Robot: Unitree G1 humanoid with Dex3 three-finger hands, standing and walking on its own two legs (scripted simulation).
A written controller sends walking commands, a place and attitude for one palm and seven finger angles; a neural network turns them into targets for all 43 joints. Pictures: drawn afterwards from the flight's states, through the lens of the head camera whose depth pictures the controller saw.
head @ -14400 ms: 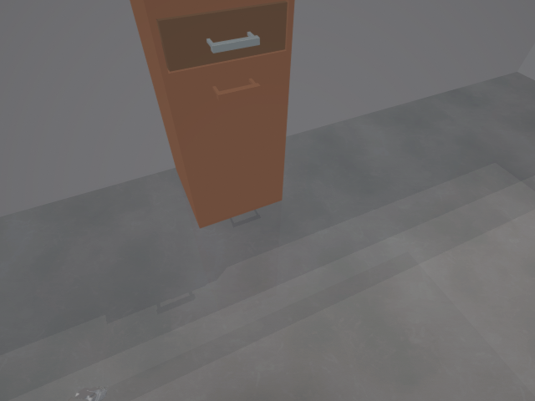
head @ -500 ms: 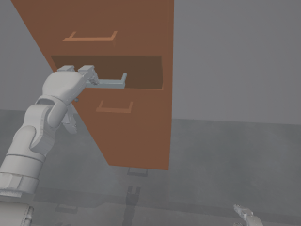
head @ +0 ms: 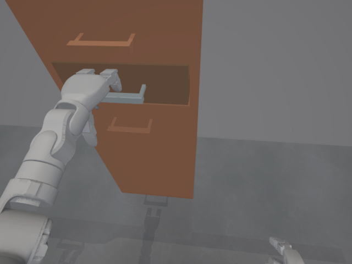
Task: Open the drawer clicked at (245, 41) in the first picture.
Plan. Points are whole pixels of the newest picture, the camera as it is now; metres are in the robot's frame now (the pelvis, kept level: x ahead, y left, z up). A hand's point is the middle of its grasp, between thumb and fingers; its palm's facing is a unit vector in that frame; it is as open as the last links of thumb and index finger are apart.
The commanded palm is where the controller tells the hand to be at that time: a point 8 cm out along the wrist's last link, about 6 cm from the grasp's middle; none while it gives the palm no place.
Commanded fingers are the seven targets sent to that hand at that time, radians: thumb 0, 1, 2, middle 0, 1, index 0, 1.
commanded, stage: move the hooked fingers above the handle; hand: left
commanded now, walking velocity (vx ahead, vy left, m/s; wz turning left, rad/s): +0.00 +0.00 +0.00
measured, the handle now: (119, 92) +0.54 +0.21 +0.07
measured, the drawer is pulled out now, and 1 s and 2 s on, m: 0.00 0.00 0.00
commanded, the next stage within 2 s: lower the fingers behind the handle in 1.44 s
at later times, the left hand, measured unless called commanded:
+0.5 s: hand (108, 94) +0.47 +0.21 +0.12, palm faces -0.03 -0.02 -1.00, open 13.9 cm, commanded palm +0.46 +0.22 +0.19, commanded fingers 0.00 -0.50 0.30 -0.30 -1.20 -0.30 -1.20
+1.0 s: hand (105, 90) +0.49 +0.22 +0.12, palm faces -0.03 -0.01 -1.00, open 13.9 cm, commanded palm +0.48 +0.23 +0.19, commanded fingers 0.00 -0.50 0.30 -0.30 -1.20 -0.30 -1.20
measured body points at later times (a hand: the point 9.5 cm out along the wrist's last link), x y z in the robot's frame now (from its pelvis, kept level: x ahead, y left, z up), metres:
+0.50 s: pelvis +0.00 +0.00 -0.01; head +0.06 -0.02 +0.44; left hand +0.47 +0.21 +0.18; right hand +0.05 -0.27 -0.14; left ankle -0.01 +0.11 -0.74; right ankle -0.01 -0.11 -0.74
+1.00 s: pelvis +0.00 +0.00 -0.01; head +0.07 -0.01 +0.44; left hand +0.49 +0.22 +0.18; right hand +0.04 -0.27 -0.14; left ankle -0.01 +0.11 -0.74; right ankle -0.01 -0.11 -0.74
